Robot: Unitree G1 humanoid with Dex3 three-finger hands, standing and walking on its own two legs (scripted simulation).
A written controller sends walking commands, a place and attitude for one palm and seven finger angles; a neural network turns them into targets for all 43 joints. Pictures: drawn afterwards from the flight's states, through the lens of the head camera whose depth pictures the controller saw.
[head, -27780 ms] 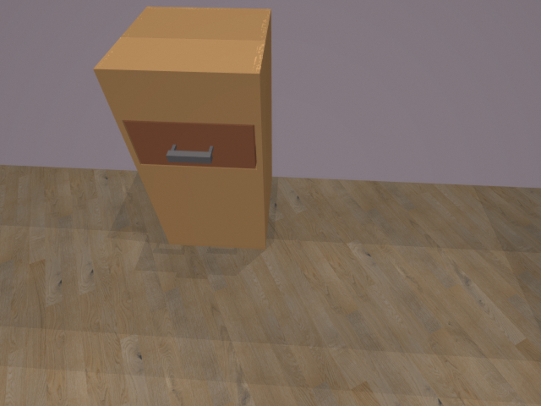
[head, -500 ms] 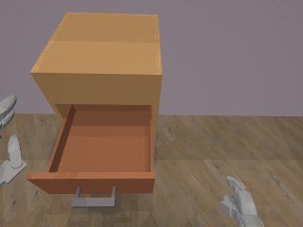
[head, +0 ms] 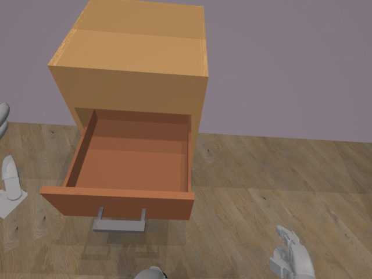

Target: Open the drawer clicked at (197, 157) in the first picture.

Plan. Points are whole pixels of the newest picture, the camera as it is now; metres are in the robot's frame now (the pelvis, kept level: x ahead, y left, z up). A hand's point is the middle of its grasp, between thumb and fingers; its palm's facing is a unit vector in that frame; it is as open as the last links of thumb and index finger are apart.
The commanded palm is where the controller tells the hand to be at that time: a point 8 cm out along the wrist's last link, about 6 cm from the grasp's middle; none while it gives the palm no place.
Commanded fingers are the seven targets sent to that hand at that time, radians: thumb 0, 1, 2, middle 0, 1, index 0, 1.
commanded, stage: step back with the hand held close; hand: left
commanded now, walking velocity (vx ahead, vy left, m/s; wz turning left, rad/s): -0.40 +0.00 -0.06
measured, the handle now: (121, 218) +0.28 +0.19 -0.17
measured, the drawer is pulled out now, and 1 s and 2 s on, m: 0.30 0.30 0.30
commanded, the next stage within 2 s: stop stepping back and stand still in 0.94 s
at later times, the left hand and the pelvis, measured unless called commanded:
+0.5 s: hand (18, 225) +0.17 +0.24 +0.16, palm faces +0.34 -0.82 -0.47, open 7.4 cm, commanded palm +0.08 +0.27 +0.19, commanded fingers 0.00 0.90 0.90 -0.20 -0.30 -0.20 -0.30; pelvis -0.04 -0.01 +0.01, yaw +2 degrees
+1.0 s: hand out of the picture +0.06 +0.16 +0.16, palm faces +0.27 -0.82 -0.50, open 7.4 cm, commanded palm -0.01 +0.21 +0.19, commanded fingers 0.00 0.90 0.90 -0.20 -0.30 -0.20 -0.30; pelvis -0.14 -0.07 +0.01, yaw +1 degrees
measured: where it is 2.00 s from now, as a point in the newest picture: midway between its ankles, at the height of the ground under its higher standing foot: outside the picture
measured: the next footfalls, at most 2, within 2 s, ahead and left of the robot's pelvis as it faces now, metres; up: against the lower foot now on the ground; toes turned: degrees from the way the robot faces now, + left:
left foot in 0.40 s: -0.01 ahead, +0.11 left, +0.00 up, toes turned +1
right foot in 0.66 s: -0.07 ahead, -0.14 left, +0.00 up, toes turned -3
